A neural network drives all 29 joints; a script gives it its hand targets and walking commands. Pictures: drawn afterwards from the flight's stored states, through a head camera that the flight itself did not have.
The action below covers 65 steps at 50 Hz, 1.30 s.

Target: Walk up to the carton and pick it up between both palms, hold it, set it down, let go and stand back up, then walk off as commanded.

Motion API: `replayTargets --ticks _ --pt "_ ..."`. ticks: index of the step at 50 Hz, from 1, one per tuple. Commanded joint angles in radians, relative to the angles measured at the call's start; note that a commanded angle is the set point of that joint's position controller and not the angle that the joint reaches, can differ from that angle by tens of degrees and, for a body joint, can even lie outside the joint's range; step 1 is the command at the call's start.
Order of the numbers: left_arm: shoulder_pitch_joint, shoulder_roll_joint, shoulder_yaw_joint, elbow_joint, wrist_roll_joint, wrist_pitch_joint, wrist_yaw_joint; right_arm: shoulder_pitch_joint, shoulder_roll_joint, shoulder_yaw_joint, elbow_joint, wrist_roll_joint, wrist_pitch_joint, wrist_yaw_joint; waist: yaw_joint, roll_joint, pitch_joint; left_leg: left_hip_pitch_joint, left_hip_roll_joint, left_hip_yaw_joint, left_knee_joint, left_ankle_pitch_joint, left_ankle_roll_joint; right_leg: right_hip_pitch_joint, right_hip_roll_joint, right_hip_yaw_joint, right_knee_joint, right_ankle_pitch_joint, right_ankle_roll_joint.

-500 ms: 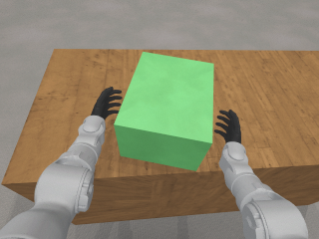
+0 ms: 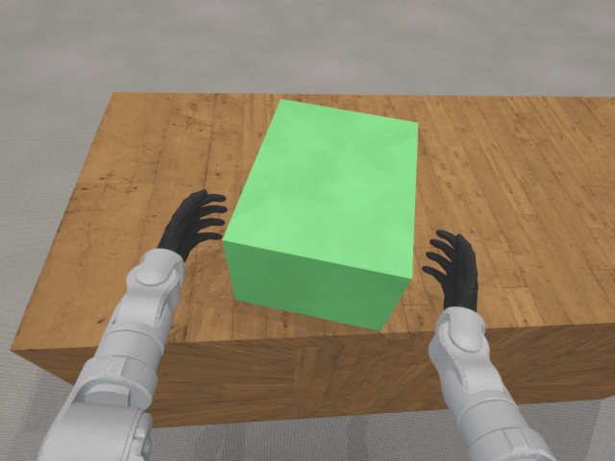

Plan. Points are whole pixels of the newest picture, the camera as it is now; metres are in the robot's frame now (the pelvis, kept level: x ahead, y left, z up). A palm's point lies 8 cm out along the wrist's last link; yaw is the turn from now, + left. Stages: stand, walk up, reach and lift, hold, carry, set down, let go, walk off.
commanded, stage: set down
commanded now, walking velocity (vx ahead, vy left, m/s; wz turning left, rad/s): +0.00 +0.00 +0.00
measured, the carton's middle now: (328, 209) +0.48 -0.04 +0.01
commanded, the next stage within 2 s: none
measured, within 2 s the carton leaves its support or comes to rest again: neither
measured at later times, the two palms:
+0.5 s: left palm (132, 303) +0.31 +0.22 +0.05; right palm (475, 335) +0.26 -0.18 +0.05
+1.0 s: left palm (106, 376) +0.23 +0.23 +0.04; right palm (494, 393) +0.19 -0.18 +0.05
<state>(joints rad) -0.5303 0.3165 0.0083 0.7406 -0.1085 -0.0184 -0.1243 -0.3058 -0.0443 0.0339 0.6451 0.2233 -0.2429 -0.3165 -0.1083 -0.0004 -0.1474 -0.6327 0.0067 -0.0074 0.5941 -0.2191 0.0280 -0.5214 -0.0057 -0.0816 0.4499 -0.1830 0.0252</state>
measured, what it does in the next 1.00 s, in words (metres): stands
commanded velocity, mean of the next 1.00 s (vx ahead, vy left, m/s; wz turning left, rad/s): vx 0.00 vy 0.00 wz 0.00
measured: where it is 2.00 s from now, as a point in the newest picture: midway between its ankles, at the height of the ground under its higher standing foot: outside the picture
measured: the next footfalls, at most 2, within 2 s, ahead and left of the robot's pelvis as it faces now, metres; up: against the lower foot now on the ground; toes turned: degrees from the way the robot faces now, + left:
none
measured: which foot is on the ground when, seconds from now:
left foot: down 0.00-1.00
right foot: down 0.00-1.00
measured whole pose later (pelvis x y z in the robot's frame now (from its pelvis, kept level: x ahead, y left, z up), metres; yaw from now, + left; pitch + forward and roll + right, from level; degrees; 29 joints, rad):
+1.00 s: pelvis +0.01 -0.02 +0.01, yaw +1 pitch +4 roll -1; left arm 0.23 0.48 0.02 -0.02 -0.19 0.10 -0.20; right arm 0.48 -0.02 0.18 -0.24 0.22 0.04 -0.37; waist 0.01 -0.04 -0.03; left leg -0.33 0.00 -0.01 0.43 -0.18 0.02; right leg -0.25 -0.01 -0.08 0.36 -0.18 0.00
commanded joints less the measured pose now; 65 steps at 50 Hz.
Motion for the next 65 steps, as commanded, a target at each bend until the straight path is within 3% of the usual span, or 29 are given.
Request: replayTargets --ticks 1,2,4,6,8,9,10,12,15,17,22,23,25,26,27,28,30,36,38,40,44,48,53,59,65 --pt "-0.233 0.237 0.131 -0.279 -0.05 0.017 -0.017 -0.209 -0.061 -0.026 -0.322 0.041 0.006 -0.018 0.072 0.145 -0.422 0.68 0.013 0.003 -0.036 0.422 -0.106 0.197 0.046 0.031 -0.096 0.215 -0.042" --pt "-0.115 0.229 0.139 -0.357 -0.041 0.031 -0.017 -0.088 -0.057 -0.012 -0.369 0.048 0.013 -0.016 0.081 0.132 -0.419 0.726 0.016 0.0 -0.054 0.45 -0.106 0.248 0.049 0.033 -0.1 0.253 -0.042" --pt "-0.161 0.247 0.121 -0.375 -0.075 0.032 -0.021 -0.124 -0.047 -0.032 -0.419 0.031 0.032 -0.02 0.075 0.138 -0.406 0.694 0.02 0.001 -0.057 0.398 -0.103 0.229 0.045 0.043 -0.098 0.195 -0.041" --pt "-0.05 0.265 0.135 -0.427 -0.083 0.04 -0.031 -0.023 -0.036 -0.001 -0.482 0.029 0.056 -0.017 0.09 0.095 -0.342 0.703 0.014 0.009 -0.079 0.41 -0.092 0.294 0.041 0.052 -0.107 0.232 -0.038" --pt "-0.082 0.286 0.145 -0.412 -0.091 0.036 -0.032 -0.041 -0.032 -0.004 -0.457 0.016 0.094 -0.01 0.101 0.098 -0.234 0.662 0.017 0.011 -0.111 0.306 -0.084 0.284 0.028 0.062 -0.123 0.135 -0.042" --pt "-0.067 0.289 0.14 -0.456 -0.112 0.029 -0.03 -0.016 -0.021 0.005 -0.496 0.01 0.113 -0.006 0.105 0.075 -0.227 0.652 0.017 0.014 -0.133 0.247 -0.071 0.315 0.024 0.065 -0.121 0.117 -0.045" --pt "-0.007 0.294 0.131 -0.477 -0.126 0.024 -0.034 0.023 -0.019 0.004 -0.542 0.009 0.12 -0.007 0.104 0.049 -0.21 0.641 0.021 0.013 -0.146 0.224 -0.063 0.337 0.022 0.068 -0.121 0.123 -0.047" --pt "-0.055 0.312 0.118 -0.46 -0.154 0.024 -0.035 -0.002 -0.007 0.006 -0.551 -0.006 0.159 -0.012 0.093 0.04 -0.176 0.609 0.019 0.017 -0.166 0.148 -0.047 0.336 0.01 0.079 -0.134 0.062 -0.049" --pt "0.066 0.316 0.126 -0.505 -0.169 0.04 -0.056 0.134 0.026 0.04 -0.593 -0.017 0.18 -0.029 0.086 0.011 -0.171 0.638 0.013 0.024 -0.173 0.177 -0.031 0.391 -0.006 0.091 -0.144 0.114 -0.04" --pt "0.14 0.32 0.132 -0.53 -0.162 0.051 -0.066 0.193 0.033 0.062 -0.64 -0.02 0.187 -0.042 0.104 0.004 -0.153 0.646 0.01 0.031 -0.176 0.206 -0.031 0.403 -0.009 0.095 -0.149 0.148 -0.036" --pt "0.133 0.358 0.168 -0.574 -0.176 0.068 -0.074 0.204 0.025 0.061 -0.703 -0.046 0.203 -0.053 0.128 0.027 -0.097 0.628 0.016 0.038 -0.187 0.165 -0.038 0.387 -0.019 0.101 -0.164 0.103 -0.036" --pt "0.253 0.36 0.176 -0.628 -0.17 0.067 -0.074 0.312 0.036 0.085 -0.755 -0.033 0.199 -0.052 0.145 0.019 -0.082 0.649 0.019 0.033 -0.193 0.207 -0.038 0.419 -0.013 0.1 -0.164 0.134 -0.037" --pt "0.298 0.356 0.184 -0.664 -0.17 0.076 -0.081 0.357 0.03 0.078 -0.783 -0.042 0.195 -0.059 0.137 0.016 -0.085 0.676 0.019 0.037 -0.185 0.233 -0.045 0.422 -0.015 0.103 -0.172 0.174 -0.035" --pt "0.248 0.384 0.191 -0.631 -0.176 0.079 -0.081 0.309 0.031 0.087 -0.791 -0.044 0.208 -0.061 0.151 0.015 -0.058 0.646 0.018 0.04 -0.192 0.184 -0.041 0.407 -0.021 0.107 -0.18 0.125 -0.036" --pt "0.265 0.39 0.187 -0.615 -0.188 0.075 -0.083 0.328 0.032 0.089 -0.8 -0.057 0.214 -0.059 0.146 0.0 -0.031 0.626 0.013 0.045 -0.201 0.137 -0.032 0.393 -0.029 0.113 -0.181 0.083 -0.033" --pt "0.336 0.388 0.19 -0.671 -0.187 0.071 -0.082 0.397 0.04 0.097 -0.838 -0.048 0.217 -0.059 0.156 -0.004 -0.038 0.65 0.02 0.038 -0.213 0.149 -0.03 0.425 -0.027 0.109 -0.182 0.089 -0.036" --pt "0.296 0.407 0.189 -0.705 -0.195 0.065 -0.077 0.386 0.037 0.091 -0.858 -0.055 0.235 -0.057 0.162 0.026 -0.03 0.634 0.023 0.033 -0.22 0.112 -0.03 0.402 -0.028 0.115 -0.182 0.04 -0.04" --pt "0.447 0.403 0.191 -0.824 -0.213 0.076 -0.072 0.554 0.033 0.107 -0.922 -0.04 0.263 -0.056 0.165 0.086 0.008 0.658 0.043 0.025 -0.223 0.132 -0.04 0.404 -0.027 0.118 -0.178 0.047 -0.058" --pt "0.48 0.412 0.207 -0.85 -0.21 0.075 -0.071 0.584 0.044 0.106 -0.963 -0.054 0.264 -0.059 0.168 0.072 0.011 0.644 0.038 0.025 -0.218 0.134 -0.038 0.411 -0.026 0.12 -0.18 0.045 -0.053" --pt "0.58 0.401 0.207 -0.923 -0.202 0.082 -0.065 0.677 0.039 0.128 -1.011 -0.036 0.252 -0.055 0.171 0.099 0.014 0.669 0.045 0.018 -0.214 0.196 -0.046 0.426 -0.026 0.117 -0.174 0.098 -0.055" --pt "0.608 0.415 0.22 -0.933 -0.207 0.08 -0.076 0.714 0.05 0.121 -1.046 -0.066 0.253 -0.063 0.16 0.101 0.034 0.637 0.052 0.011 -0.219 0.124 -0.038 0.415 -0.032 0.123 -0.177 0.045 -0.058" --pt "0.677 0.421 0.218 -0.972 -0.21 0.058 -0.072 0.773 0.07 0.146 -1.113 -0.064 0.254 -0.06 0.177 0.1 0.064 0.609 0.057 0.009 -0.233 0.078 -0.025 0.415 -0.041 0.124 -0.171 0.003 -0.058" --pt "0.745 0.382 0.184 -0.974 -0.195 0.036 -0.049 0.815 0.033 0.124 -1.079 -0.065 0.259 -0.024 0.184 0.141 0.101 0.582 0.076 -0.014 -0.261 0.065 -0.031 0.422 -0.024 0.11 -0.154 -0.02 -0.07" --pt "0.801 0.378 0.187 -0.964 -0.192 0.009 -0.034 0.843 0.022 0.109 -1.046 -0.066 0.247 0.004 0.198 0.138 0.093 0.575 0.077 -0.015 -0.259 0.057 -0.032 0.421 -0.025 0.112 -0.157 -0.032 -0.078" --pt "0.815 0.371 0.164 -0.959 -0.2 0.004 -0.031 0.856 0.021 0.104 -0.994 -0.065 0.248 0.015 0.171 0.137 0.124 0.586 0.068 -0.012 -0.246 0.077 -0.036 0.405 -0.032 0.122 -0.17 -0.012 -0.074"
